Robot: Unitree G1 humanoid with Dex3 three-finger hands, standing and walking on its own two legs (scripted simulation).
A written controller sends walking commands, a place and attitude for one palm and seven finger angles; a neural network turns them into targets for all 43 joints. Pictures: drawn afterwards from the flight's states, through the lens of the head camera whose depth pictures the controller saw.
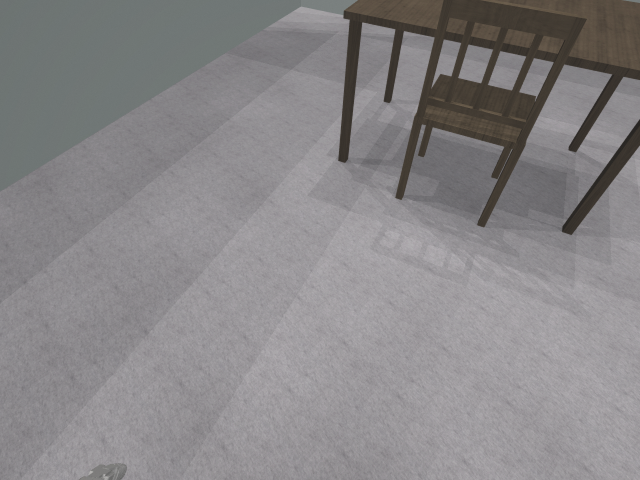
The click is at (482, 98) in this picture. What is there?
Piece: chair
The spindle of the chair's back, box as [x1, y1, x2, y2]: [472, 28, 507, 109]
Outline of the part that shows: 505,28 500,29 472,108 478,109 507,31 507,29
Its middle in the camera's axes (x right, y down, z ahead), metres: +0.58 -0.58 +1.33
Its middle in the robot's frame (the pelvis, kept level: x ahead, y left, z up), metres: +1.40 -0.51 -0.10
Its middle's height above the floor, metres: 0.67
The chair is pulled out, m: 0.00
